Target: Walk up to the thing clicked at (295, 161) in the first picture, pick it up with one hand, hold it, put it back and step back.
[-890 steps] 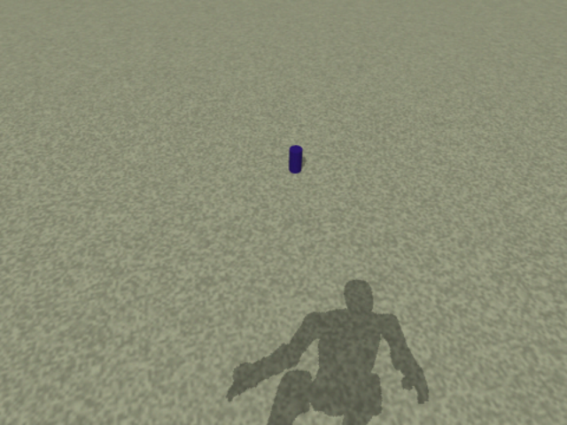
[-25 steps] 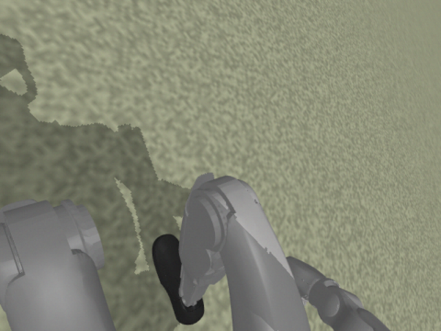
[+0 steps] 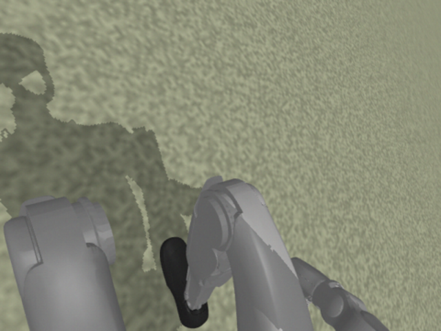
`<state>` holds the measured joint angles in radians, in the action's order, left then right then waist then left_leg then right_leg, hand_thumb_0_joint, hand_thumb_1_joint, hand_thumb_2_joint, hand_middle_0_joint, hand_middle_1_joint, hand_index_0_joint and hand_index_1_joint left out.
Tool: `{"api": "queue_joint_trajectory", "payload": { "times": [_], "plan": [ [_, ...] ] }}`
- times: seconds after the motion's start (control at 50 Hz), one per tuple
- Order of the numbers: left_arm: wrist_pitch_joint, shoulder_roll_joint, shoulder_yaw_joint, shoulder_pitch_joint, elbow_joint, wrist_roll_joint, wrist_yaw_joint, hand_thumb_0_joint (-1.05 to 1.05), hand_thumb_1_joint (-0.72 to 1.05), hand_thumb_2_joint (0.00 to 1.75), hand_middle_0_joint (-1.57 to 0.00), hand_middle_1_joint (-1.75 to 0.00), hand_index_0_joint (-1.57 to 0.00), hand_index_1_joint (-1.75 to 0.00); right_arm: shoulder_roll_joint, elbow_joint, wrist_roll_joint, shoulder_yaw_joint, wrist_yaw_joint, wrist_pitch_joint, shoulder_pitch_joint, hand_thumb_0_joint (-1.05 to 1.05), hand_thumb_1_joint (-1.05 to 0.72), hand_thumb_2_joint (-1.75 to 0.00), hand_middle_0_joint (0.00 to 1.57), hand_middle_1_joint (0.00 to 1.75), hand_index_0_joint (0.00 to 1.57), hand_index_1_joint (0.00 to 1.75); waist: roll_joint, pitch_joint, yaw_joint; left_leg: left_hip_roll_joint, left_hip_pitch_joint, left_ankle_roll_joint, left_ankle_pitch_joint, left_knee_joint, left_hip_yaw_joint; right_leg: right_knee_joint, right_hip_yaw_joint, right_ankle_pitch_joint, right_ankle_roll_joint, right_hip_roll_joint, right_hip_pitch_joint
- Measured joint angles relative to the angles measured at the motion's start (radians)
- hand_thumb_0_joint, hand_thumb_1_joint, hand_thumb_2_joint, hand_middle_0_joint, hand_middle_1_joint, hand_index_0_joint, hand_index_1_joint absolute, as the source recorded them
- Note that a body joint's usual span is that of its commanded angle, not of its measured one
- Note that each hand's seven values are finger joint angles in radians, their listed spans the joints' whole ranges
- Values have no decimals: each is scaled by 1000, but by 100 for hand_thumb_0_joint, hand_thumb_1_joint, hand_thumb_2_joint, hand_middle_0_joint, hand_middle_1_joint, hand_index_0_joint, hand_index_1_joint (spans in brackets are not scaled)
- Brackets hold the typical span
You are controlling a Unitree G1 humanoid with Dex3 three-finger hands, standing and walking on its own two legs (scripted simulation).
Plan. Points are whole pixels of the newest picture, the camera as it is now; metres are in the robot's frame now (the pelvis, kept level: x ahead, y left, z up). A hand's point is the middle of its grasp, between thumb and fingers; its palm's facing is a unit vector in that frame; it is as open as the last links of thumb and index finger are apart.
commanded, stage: settle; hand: left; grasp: from the side
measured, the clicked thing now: out of the picture +0.42 +0.33 -0.19
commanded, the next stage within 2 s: lift in 1.56 s
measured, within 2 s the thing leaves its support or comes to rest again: neither
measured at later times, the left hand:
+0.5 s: hand out of the picture +0.39 +0.34 -0.04, palm faces +0.43 -0.90 -0.04, open 9.9 cm
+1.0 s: hand out of the picture +0.40 +0.34 +0.03, palm faces +0.43 -0.90 -0.04, open 9.9 cm
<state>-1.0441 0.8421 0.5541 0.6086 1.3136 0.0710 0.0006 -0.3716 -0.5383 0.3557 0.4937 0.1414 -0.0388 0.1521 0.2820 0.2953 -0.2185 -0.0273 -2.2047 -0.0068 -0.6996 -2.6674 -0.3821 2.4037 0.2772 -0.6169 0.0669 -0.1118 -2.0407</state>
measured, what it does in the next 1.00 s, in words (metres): rises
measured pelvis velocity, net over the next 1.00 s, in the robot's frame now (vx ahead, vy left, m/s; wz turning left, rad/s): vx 0.03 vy -0.02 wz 0.16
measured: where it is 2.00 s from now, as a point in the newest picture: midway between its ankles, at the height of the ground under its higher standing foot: (135, 323)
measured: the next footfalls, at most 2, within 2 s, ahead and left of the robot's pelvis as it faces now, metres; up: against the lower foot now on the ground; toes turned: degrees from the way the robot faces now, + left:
none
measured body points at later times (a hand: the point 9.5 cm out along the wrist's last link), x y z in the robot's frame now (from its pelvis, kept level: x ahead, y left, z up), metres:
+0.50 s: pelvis +0.01 -0.01 +0.03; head +0.18 +0.15 +0.41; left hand +0.36 +0.39 -0.04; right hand +0.20 -0.23 -0.04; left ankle +0.09 +0.12 -0.25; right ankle +0.14 -0.12 -0.25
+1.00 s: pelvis +0.03 -0.02 +0.06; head +0.22 +0.09 +0.46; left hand +0.37 +0.38 +0.03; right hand +0.23 -0.25 -0.05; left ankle +0.09 +0.12 -0.25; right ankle +0.14 -0.12 -0.25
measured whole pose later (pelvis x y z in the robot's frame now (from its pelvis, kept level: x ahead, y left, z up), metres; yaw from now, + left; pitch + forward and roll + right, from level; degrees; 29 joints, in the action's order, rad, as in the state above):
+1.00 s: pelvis +0.03 -0.02 +0.06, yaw +9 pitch +30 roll -8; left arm -0.63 0.48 0.47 0.55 0.85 0.17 -0.19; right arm -0.30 -0.64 0.10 0.11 0.07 -0.06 -0.04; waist 0.03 -0.07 -0.10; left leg -0.03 -2.22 0.02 -0.70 -2.37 -0.15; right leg 2.30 0.11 -0.70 0.01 -0.03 -2.13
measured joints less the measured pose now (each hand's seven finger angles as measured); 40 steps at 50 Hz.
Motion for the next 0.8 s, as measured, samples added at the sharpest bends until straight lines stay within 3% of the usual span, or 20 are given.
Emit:
{"api": "queue_joint_trajectory", "payload": {
  "times": [0.24, 0.46, 0.64, 0.8],
  "plan": [
    [137, -115, -62, -48, -191, 37, -43, 1, -29, 103, -74, -101, -68, -101, 19, -33, -75, -104, 2, -4, -59, 0, -90, -90, 21, 30, 20, 30, -82, -114, 36, -2, -21, -3, 18, 56, 56, -16, -37, -5, -7, 21, -30],
    [282, -214, -110, -76, -343, 49, -79, 2, -30, 104, -75, -100, -69, -100, 57, -54, -160, -209, -12, -19, -144, 0, -89, -89, 21, 30, 20, 30, -152, -231, 75, -1, -39, -1, 21, 135, 125, -45, -84, -32, -23, 49, -63],
    [339, -272, -101, -73, -399, 77, -110, 2, -31, 104, -76, -99, -70, -99, 70, -64, -209, -283, -33, -29, -167, 0, -89, -89, 21, 30, 20, 30, -204, -295, 87, 3, -42, 5, 13, 198, 171, -69, -120, -59, -32, 68, -82],
    [376, -310, -94, -73, -442, 93, -169, 2, -31, 105, -76, -99, -70, -98, 68, -81, -239, -340, -52, -31, -179, 0, -89, -89, 21, 30, 20, 30, -231, -328, 99, 4, -36, 14, 8, 242, 203, -83, -145, -75, -45, 79, -95]
  ]
}}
